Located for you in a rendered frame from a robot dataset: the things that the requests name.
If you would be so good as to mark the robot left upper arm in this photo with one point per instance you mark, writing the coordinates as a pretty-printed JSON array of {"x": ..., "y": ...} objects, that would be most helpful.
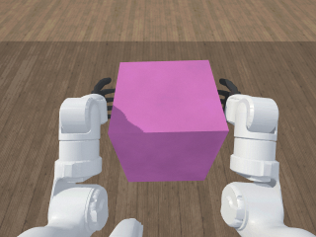
[{"x": 76, "y": 210}]

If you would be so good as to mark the robot left forearm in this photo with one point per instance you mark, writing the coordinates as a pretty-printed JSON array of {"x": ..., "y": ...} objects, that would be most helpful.
[{"x": 79, "y": 132}]

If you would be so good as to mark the robot right upper arm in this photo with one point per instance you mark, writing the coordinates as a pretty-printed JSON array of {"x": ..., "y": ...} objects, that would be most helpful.
[{"x": 255, "y": 210}]

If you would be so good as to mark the carton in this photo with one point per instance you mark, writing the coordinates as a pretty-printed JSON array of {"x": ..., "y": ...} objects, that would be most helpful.
[{"x": 167, "y": 122}]

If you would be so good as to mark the robot right forearm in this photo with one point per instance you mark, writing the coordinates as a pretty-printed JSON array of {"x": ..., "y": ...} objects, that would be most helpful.
[{"x": 255, "y": 121}]

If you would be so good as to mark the robot left thigh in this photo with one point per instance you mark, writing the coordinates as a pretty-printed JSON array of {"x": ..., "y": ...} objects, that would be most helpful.
[{"x": 128, "y": 228}]

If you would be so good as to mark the robot left hand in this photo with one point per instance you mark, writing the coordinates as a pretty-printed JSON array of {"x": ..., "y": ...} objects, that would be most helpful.
[{"x": 98, "y": 90}]

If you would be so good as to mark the robot right hand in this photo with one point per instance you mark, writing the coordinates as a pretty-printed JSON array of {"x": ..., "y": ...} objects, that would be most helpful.
[{"x": 226, "y": 94}]

